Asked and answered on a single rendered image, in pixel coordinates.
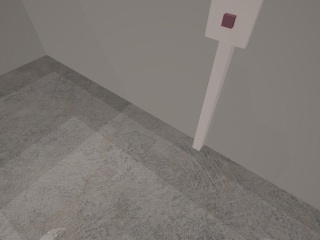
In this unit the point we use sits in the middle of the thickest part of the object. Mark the button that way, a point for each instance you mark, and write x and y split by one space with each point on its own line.
228 20

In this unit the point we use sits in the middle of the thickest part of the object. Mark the left robot hand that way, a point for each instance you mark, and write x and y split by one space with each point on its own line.
54 234

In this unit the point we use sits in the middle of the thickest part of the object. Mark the panel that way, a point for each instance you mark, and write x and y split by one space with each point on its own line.
246 12

